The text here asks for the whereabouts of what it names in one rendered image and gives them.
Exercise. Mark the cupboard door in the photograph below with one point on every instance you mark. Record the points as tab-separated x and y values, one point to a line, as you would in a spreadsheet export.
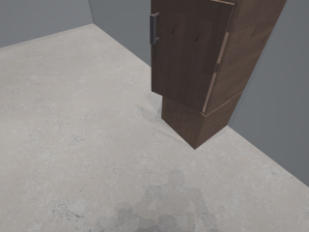
190	37

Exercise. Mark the handle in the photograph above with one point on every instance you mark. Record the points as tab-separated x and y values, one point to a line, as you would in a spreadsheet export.
153	37

